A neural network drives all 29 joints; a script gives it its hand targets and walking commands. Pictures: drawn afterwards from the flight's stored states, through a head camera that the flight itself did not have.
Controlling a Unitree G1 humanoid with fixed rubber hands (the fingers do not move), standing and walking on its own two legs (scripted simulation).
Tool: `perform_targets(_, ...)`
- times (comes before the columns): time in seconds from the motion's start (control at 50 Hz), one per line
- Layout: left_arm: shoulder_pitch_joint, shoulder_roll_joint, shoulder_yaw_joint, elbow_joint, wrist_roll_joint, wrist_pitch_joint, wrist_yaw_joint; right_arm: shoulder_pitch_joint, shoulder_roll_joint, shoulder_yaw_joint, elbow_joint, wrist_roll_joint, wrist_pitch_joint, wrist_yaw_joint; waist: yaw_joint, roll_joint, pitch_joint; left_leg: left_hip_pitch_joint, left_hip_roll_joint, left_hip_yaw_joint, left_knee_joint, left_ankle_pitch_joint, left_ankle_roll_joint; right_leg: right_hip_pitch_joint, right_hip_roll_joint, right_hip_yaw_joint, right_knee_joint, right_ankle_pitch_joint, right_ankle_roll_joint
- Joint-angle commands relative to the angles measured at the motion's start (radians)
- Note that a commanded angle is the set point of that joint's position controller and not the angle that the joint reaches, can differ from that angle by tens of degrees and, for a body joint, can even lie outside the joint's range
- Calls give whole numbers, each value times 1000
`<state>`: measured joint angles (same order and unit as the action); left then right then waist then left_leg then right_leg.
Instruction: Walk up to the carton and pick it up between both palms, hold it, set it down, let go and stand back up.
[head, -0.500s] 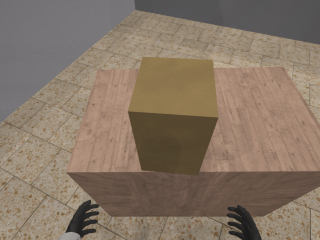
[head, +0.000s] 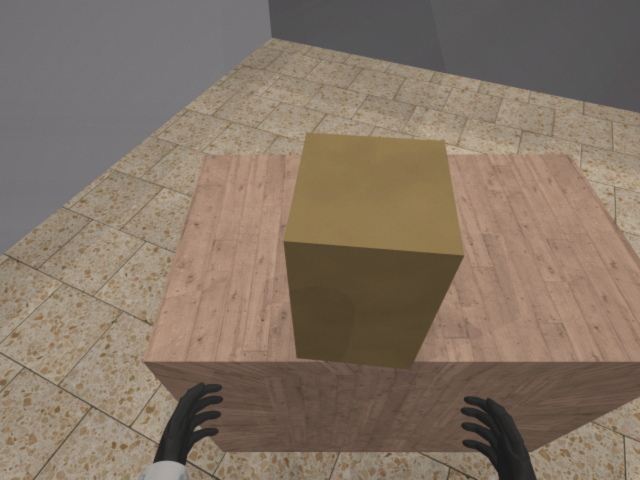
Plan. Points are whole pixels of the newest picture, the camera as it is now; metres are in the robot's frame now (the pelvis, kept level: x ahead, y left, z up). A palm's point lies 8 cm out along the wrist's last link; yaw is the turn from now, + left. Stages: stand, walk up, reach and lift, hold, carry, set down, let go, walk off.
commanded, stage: reach and lift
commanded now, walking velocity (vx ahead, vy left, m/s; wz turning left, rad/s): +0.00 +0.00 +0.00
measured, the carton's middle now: (362, 261) +0.40 -0.01 +0.03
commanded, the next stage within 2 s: none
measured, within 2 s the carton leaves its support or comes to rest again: neither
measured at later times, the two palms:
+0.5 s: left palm (190, 402) +0.20 +0.20 -0.02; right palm (515, 412) +0.21 -0.20 -0.02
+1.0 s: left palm (196, 331) +0.27 +0.19 +0.04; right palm (526, 345) +0.27 -0.20 +0.04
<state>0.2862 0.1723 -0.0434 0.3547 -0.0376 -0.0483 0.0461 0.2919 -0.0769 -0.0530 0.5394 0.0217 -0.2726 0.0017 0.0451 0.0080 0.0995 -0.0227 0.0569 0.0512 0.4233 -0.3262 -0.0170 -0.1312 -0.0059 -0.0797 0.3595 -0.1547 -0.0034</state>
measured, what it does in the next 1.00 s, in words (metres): stands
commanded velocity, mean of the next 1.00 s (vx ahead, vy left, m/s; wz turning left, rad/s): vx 0.00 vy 0.00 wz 0.00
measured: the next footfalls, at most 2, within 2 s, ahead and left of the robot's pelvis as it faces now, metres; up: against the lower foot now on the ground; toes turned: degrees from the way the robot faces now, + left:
none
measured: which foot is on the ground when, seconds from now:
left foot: down 0.00-1.00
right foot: down 0.00-1.00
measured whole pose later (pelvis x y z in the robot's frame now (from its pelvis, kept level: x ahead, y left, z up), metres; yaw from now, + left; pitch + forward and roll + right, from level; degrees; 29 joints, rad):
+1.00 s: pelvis -0.01 -0.01 +0.00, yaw +0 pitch -3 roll -1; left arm -0.07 0.16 0.02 0.19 -0.11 0.19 0.07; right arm -0.05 -0.17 -0.01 0.30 0.21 -0.01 -0.10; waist 0.02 0.00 0.07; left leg -0.03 0.05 0.06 0.37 -0.27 -0.02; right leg -0.15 -0.01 -0.07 0.32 -0.11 -0.01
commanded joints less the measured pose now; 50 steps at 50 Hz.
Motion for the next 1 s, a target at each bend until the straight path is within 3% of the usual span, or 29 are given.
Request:
perform_targets(0.0,-63,69,16,-149,-5,-72,17,-49,-93,-27,-121,12,-62,3,-7,44,-116,-276,-23,2,-97,356,-46,296,20,86,3,124,-68)
perform_targets(0.32,-194,50,-15,-115,-46,-220,47,-199,-129,-10,-123,73,-138,-2,-23,17,-159,-290,-34,-28,-92,347,-45,343,5,117,20,180,-73)
perform_targets(0.5,-323,53,-13,-82,-68,-238,49,-323,-135,3,-137,95,-107,-25,-29,5,-168,-320,-38,-38,-115,251,-28,350,-3,134,20,125,-69)
perform_targets(0.64,-449,69,-6,-122,-97,-149,59,-435,-155,7,-202,118,-7,-46,-30,3,-216,-325,-40,-36,-129,232,-19,349,2,135,18,116,-63)
perform_targets(0.82,-533,57,48,-263,-77,72,43,-507,-179,6,-322,161,143,-75,-30,11,-255,-268,-43,-27,-140,302,-23,348,23,123,-13,165,-58)
perform_targets(0.98,-610,68,118,-397,-67,241,17,-580,-191,10,-445,193,247,-109,-22,9,-282,-246,-44,-7,-148,281,-11,344,28,120,-25,160,-47)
